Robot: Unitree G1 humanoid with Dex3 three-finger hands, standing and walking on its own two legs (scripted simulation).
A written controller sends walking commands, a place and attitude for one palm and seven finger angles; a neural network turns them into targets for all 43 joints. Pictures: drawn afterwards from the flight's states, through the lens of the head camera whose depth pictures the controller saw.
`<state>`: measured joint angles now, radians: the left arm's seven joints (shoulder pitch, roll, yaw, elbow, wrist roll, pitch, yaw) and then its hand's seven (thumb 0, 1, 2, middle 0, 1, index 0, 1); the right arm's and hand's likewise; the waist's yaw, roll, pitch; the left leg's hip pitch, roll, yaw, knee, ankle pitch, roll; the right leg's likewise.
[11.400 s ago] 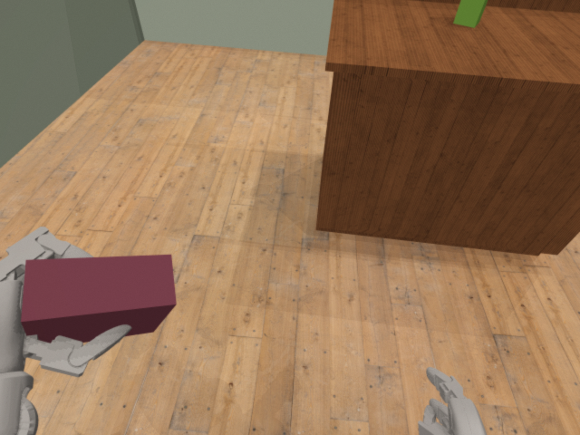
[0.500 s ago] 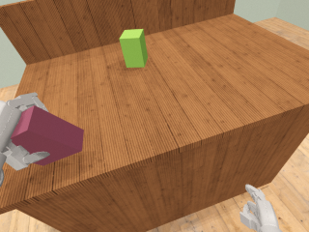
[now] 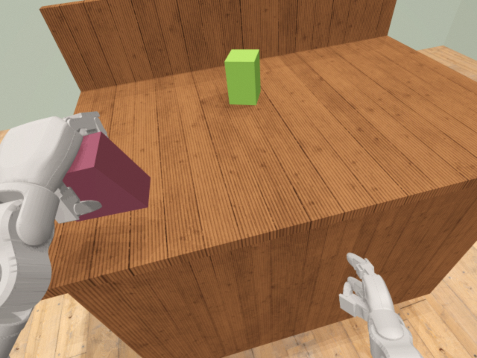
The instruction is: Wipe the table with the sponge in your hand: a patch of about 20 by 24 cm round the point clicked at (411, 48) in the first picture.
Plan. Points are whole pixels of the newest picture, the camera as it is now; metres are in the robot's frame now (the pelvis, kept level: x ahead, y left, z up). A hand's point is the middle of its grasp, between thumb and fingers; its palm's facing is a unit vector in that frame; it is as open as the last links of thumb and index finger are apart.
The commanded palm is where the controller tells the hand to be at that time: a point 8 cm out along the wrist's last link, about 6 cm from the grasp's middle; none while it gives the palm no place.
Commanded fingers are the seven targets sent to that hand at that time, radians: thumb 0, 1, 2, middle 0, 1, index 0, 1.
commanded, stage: turn the palm down, sponge in hand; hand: left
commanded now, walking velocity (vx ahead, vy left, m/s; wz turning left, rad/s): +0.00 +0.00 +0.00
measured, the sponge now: (97, 188) +0.26 +0.27 +0.19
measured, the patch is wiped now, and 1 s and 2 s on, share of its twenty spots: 0.00 0.00 0.00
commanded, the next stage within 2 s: move the sponge above the wiping area in 0.60 s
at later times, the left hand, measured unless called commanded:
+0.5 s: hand (69, 163) +0.24 +0.25 +0.26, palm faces +0.38 +0.02 -0.93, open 9.6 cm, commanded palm +0.18 +0.25 +0.31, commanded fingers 0.00 0.10 1.30 -1.20 -1.60 -1.20 -1.60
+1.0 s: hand (61, 154) +0.25 +0.27 +0.27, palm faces +0.39 +0.01 -0.92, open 9.6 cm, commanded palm +0.19 +0.25 +0.30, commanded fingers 0.00 0.10 1.30 -1.20 -1.60 -1.20 -1.60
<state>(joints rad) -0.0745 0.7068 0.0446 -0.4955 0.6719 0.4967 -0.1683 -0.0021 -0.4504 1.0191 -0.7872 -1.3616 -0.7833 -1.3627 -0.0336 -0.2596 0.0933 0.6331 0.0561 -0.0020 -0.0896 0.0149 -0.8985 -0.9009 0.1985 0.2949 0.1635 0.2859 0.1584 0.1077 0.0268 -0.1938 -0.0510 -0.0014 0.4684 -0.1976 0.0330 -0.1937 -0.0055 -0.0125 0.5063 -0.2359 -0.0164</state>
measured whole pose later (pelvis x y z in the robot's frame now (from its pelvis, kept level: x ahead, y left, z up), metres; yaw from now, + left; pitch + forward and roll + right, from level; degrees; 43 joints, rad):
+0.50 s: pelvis -0.01 -0.03 +0.00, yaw +0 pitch -6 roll +1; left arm -0.13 0.71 0.06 -0.37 0.73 0.47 -0.12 0.00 -0.45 1.02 -0.79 -1.36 -0.79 -1.36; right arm -0.05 -0.27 0.09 0.67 0.05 -0.02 -0.07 0.02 -0.90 -0.90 0.20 0.29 0.20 0.30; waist 0.18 0.15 0.01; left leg -0.19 -0.01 -0.02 0.48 -0.19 -0.01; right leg -0.19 0.03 -0.03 0.52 -0.23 -0.06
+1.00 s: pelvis +0.00 -0.04 +0.00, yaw -1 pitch -5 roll +1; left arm -0.10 0.71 0.16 -0.30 0.71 0.46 -0.12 0.00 -0.45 1.02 -0.79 -1.36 -0.78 -1.37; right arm -0.01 -0.28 0.06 0.66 0.07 -0.01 -0.06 0.02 -0.90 -0.90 0.20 0.29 0.20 0.30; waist 0.15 0.15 -0.01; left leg -0.20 0.00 -0.01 0.48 -0.20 -0.02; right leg -0.20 0.04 -0.02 0.52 -0.24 -0.06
